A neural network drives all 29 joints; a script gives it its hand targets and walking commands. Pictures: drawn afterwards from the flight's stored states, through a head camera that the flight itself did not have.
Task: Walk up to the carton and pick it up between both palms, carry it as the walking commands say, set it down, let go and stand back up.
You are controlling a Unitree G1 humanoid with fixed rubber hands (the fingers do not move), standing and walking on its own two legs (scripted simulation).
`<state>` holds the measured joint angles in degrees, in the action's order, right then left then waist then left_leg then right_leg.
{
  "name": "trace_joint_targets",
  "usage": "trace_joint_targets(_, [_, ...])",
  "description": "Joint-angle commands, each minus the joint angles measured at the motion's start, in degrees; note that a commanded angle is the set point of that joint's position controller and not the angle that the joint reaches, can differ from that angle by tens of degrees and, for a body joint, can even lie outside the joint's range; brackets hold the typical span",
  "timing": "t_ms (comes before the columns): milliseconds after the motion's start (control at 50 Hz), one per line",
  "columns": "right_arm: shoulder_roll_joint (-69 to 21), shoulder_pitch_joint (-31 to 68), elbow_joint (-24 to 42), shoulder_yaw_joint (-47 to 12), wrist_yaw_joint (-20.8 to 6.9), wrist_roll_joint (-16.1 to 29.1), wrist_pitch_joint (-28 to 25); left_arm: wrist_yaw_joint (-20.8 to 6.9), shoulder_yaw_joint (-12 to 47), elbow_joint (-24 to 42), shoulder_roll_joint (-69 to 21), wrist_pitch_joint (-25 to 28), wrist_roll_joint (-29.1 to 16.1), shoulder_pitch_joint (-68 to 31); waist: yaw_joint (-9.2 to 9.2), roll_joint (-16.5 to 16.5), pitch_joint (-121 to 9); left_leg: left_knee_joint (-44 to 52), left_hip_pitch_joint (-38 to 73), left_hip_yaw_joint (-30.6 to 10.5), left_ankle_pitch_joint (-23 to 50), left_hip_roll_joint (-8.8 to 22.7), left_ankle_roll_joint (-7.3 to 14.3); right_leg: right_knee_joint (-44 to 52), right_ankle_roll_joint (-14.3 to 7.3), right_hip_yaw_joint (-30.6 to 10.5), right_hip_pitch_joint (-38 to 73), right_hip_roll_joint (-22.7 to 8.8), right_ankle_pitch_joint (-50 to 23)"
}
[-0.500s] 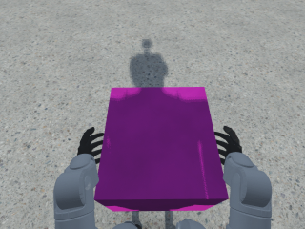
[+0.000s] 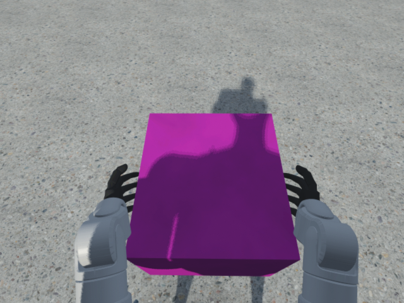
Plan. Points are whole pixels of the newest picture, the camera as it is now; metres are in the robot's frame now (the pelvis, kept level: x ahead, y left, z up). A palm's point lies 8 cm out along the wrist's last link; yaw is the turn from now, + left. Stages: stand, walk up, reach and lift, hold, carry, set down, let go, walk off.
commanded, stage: carry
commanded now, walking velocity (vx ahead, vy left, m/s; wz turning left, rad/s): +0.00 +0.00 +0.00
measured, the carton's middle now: (210, 195) +0.35 -0.01 +0.00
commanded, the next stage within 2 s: none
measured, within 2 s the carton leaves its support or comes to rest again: neither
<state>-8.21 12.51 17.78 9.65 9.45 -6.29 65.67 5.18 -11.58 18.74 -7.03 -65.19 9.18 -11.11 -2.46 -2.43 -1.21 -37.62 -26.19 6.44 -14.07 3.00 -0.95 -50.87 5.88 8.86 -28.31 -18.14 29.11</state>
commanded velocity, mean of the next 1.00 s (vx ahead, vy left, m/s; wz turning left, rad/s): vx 0.00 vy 0.00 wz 0.00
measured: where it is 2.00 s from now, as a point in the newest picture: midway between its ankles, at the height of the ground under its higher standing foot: outside the picture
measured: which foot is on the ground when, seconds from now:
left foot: down 0.00-1.00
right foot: up 0.00-0.28, down 0.30-1.00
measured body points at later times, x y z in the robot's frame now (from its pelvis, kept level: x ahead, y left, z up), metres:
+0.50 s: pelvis -0.05 +0.06 +0.02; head -0.09 +0.05 +0.47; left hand +0.22 +0.22 +0.10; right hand +0.21 -0.12 +0.10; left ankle +0.05 +0.14 -0.71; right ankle -0.05 -0.04 -0.71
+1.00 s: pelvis -0.06 +0.04 +0.02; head -0.08 +0.03 +0.47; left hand +0.21 +0.22 +0.07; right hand +0.22 -0.13 +0.07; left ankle +0.05 +0.14 -0.71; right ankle -0.05 -0.04 -0.71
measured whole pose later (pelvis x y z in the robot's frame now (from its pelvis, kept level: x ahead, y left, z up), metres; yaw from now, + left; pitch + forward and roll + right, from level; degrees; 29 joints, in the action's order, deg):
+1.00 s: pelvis -0.06 +0.04 +0.02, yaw +1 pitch +3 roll +0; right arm -7.5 8.1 3.9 10.7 4.9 -10.7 53.3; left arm 5.4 -10.5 3.6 -7.4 -53.0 9.4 -7.3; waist -0.2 0.9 -8.0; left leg -24.2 -25.7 6.3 -2.2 1.1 2.0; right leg -31.2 -3.8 8.6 -19.2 0.4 15.7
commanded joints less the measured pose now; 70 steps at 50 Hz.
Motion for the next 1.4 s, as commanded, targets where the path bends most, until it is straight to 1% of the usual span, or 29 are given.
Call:
trace_joint_targets(0, [-51.9,22.3,0.2,-41.1,-21.8,24.9,0.9,-17.5,46.6,2.0,-52.3,-0.8,-26.5,-26.7,0.75,17.8,-23.5,10.1,23.0,-21.8,43.6,17.8,12.2,-23.9,-1.7,-4.8,-11.9,10.1,13.3])
trace_joint_targets(20, [-52.2,23.4,0.9,-40.6,-21.9,24.7,0.4,-17.6,47.8,3.2,-53.6,-0.4,-28.0,-28.7,1.24,14.6,-23.9,9.7,21.7,-17.1,38.1,15.7,11.2,-24.2,-1.8,-5.4,-12.0,9.8,8.0])
trace_joint_targets(40, [-52.5,23.9,1.4,-39.9,-21.9,24.6,-0.2,-17.6,49.0,4.8,-54.3,-0.1,-29.3,-31.1,1.48,14.4,-24.3,10.0,21.3,-13.7,33.6,13.7,10.5,-24.3,-1.7,-5.6,-11.2,10.2,3.1])
trace_joint_targets(60, [-52.5,24.5,1.6,-39.5,-21.7,24.5,-0.7,-17.6,49.3,5.7,-53.9,0.1,-30.1,-32.6,1.51,14.1,-24.1,11.1,19.9,-11.8,27.7,12.7,10.5,-23.5,-1.5,-5.1,-9.9,10.9,0.1])
trace_joint_targets(80, [-52.2,24.9,1.8,-39.2,-21.6,24.3,-1.2,-17.7,49.3,6.2,-53.2,0.2,-30.6,-33.6,1.48,13.0,-23.6,12.5,18.6,-11.6,21.3,12.3,10.6,-21.6,-1.5,-4.9,-8.5,11.4,-1.2])
trace_joint_targets(100, [-51.8,24.6,1.9,-39.1,-21.3,24.0,-1.4,-17.7,49.2,6.7,-52.5,0.3,-31.1,-33.9,1.43,12.4,-23.1,14.3,17.6,-12.3,15.1,12.5,10.7,-18.5,-1.8,-4.8,-7.1,11.9,-1.4])
trace_joint_targets(140, [-50.8,23.2,2.1,-39.4,-20.8,23.2,-1.7,-17.7,48.7,6.4,-51.6,0.2,-31.4,-32.6,1.42,11.5,-23.0,17.2,17.0,-14.8,6.5,13.5,11.3,-10.7,-3.1,-5.1,-4.2,13.0,-1.2])
trace_joint_targets(180, [-50.3,22.0,2.1,-40.0,-20.4,22.4,-1.7,-17.9,48.2,4.8,-51.4,-0.2,-31.3,-30.3,1.49,10.7,-23.6,18.8,16.2,-16.4,4.4,14.2,11.2,-2.2,-4.5,-5.2,0.7,14.1,-1.1])
trace_joint_targets(220, [-50.1,21.3,1.5,-40.7,-20.4,21.8,-1.4,-18.2,47.6,2.6,-51.4,-0.6,-30.9,-28.5,1.42,10.7,-23.8,19.8,15.1,-17.2,6.2,14.5,10.5,7.8,-5.9,-4.4,6.4,15.5,-1.3])
trace_joint_targets(240, [-50.1,20.7,0.9,-41.0,-20.5,21.6,-1.3,-18.4,47.2,1.4,-51.5,-0.8,-30.6,-27.5,1.42,10.5,-23.8,19.7,15.3,-17.6,7.3,14.4,10.0,13.5,-6.3,-3.7,8.7,16.1,-2.1])
trace_joint_targets(260, [-50.0,20.9,0.4,-41.4,-20.6,21.5,-1.1,-18.6,46.6,-0.2,-51.8,-0.9,-30.1,-26.3,2.0,9.0,-23.9,18.5,14.8,-16.4,7.5,13.4,8.6,21.8,-6.4,-2.3,12.7,16.3,-6.1])
trace_joint_targets(280, [-49.6,21.5,-0.4,-41.7,-20.7,21.5,-0.8,-18.8,46.1,-1.8,-52.0,-0.9,-29.8,-25.7,2.32,6.9,-23.1,17.4,12.5,-15.1,6.2,11.9,6.2,29.3,-6.4,-2.1,17.3,15.0,-11.1])
trace_joint_targets(300, [-49.5,22.5,-0.8,-41.8,-21.0,21.8,-0.7,-19.0,45.9,-2.9,-52.3,-0.9,-29.4,-26.0,1.87,4.7,-22.2,18.2,8.5,-14.4,3.4,9.4,2.9,28.8,-7.1,-6.4,20.5,11.4,-11.4])
trace_joint_targets(320, [-49.7,24.9,0.4,-42.7,-21.4,22.3,-0.4,-19.1,44.8,-5.0,-53.1,-0.6,-28.0,-24.7,1.96,-1.4,-20.0,16.5,7.0,-10.2,-0.8,5.3,0.4,29.4,-9.1,-13.7,16.7,6.2,-7.7])
trace_joint_targets(340, [-50.5,26.4,0.7,-43.4,-21.7,23.1,-0.4,-19.1,44.9,-4.6,-53.6,-0.4,-28.2,-25.5,1.81,-2.7,-18.0,14.2,8.0,-8.6,-0.3,4.1,0.2,31.4,-9.6,-15.0,12.2,4.4,-4.8])
trace_joint_targets(360, [-51.2,28.0,1.1,-44.2,-22.0,24.1,-0.2,-19.0,44.8,-3.9,-53.8,-0.4,-28.2,-26.8,1.64,-1.7,-16.2,13.5,8.8,-8.0,0.6,3.5,0.2,32.2,-9.4,-14.1,9.2,4.3,-2.9])
trace_joint_targets(380, [-51.7,29.4,1.2,-44.7,-22.2,25.0,0.0,-18.8,44.7,-3.4,-53.8,-0.5,-27.9,-27.9,1.52,-0.9,-15.4,13.8,9.7,-7.9,1.1,3.3,0.1,32.4,-9.0,-13.0,7.5,5.1,-1.5])
trace_joint_targets(440, [-51.3,30.0,-1.1,-44.5,-22.9,25.6,1.1,-18.2,43.3,-4.8,-52.7,-0.9,-26.4,-27.5,1.53,0.4,-15.0,17.4,8.9,-9.9,-1.5,4.4,0.3,29.6,-8.1,-10.1,7.4,8.2,-1.2])
trace_joint_targets(500, [-50.4,29.6,-5.5,-42.2,-23.3,24.4,1.1,-18.0,41.6,-7.6,-51.8,-0.6,-24.9,-28.1,1.76,3.5,-14.6,21.4,6.9,-11.3,-6.9,5.7,0.5,26.5,-8.4,-8.1,8.7,10.5,-2.1])
trace_joint_targets(560, [-49.5,29.9,-10.8,-38.3,-23.6,21.8,-1.2,-18.0,39.0,-11.9,-51.0,1.5,-23.0,-29.4,1.88,4.8,-14.8,23.2,5.9,-11.0,-9.8,6.1,0.4,24.9,-8.9,-6.9,9.3,11.7,-3.7])
trace_joint_targets(620, [-49.4,30.8,-11.9,-36.3,-23.3,20.7,-4.0,-17.9,38.3,-12.5,-51.1,4.0,-22.8,-31.1,1.84,5.0,-16.0,23.1,6.6,-10.0,-10.5,6.0,0.3,24.8,-9.4,-6.7,9.2,12.1,-4.1])
trace_joint_targets(680, [-48.9,30.3,-11.9,-35.1,-22.6,19.5,-6.5,-17.7,38.2,-12.2,-50.8,6.2,-22.8,-31.5,1.77,4.8,-17.6,22.2,7.8,-9.2,-9.4,5.6,0.3,25.4,-9.8,-7.1,9.1,12.3,-4.4])
trace_joint_targets(840, [-45.1,26.4,-12.2,-33.4,-21.2,15.7,-12.9,-17.2,37.3,-13.0,-48.0,12.2,-20.7,-28.5,1.74,3.9,-19.4,19.9,9.6,-8.7,-5.3,4.8,1.0,27.3,-10.5,-8.4,8.8,12.0,-4.8])
trace_joint_targets(960, [-43.3,23.6,-9.4,-35.6,-20.6,16.0,-14.0,-16.5,38.7,-10.1,-46.2,13.5,-20.6,-25.4,1.69,3.4,-19.6,17.8,10.1,-8.7,-0.6,4.6,1.3,28.1,-10.5,-9.2,9.0,11.3,-6.7])
trace_joint_targets(1100, [-41.7,22.2,-10.6,-35.8,-20.7,15.3,-14.8,-16.2,37.5,-11.4,-44.5,14.5,-18.7,-23.2,1.64,2.9,-18.7,14.6,10.4,-8.2,5.7,4.5,1.5,29.0,-10.3,-10.3,9.2,10.2,-10.6])
trace_joint_targets(1180, [-41.4,22.2,-10.9,-35.9,-20.6,15.2,-15.4,-16.1,36.9,-11.7,-44.1,15.1,-18.2,-22.9,1.67,2.4,-18.5,12.8,10.4,-7.7,8.7,4.5,1.6,29.1,-9.8,-10.6,10.1,9.6,-15.3])
trace_joint_targets(1240, [-41.4,21.7,-11.1,-35.9,-20.5,15.1,-15.7,-16.1,36.7,-11.7,-43.8,15.3,-18.0,-22.5,1.69,1.9,-18.9,11.3,10.3,-7.0,11.0,4.4,1.7,28.2,-9.3,-10.6,11.8,9.2,-22.2])
trace_joint_targets(1300, [-41.1,20.9,-13.2,-34.9,-20.5,14.0,-16.5,-16.3,35.6,-13.4,-43.1,16.1,-17.0,-22.0,1.75,1.5,-19.3,10.0,10.1,-6.2,12.5,4.3,1.8,27.2,-8.8,-10.4,13.7,8.9,-29.0])
trace_joint_targets(1380, [-41.1,21.1,-15.7,-33.6,-20.5,12.5,-19.1,-16.7,34.2,-15.6,-42.5,18.6,-15.6,-22.5,1.79,1.1,-19.0,8.7,9.8,-5.3,12.6,4.1,1.7,26.7,-8.2,-10.4,15.2,8.5,-34.5])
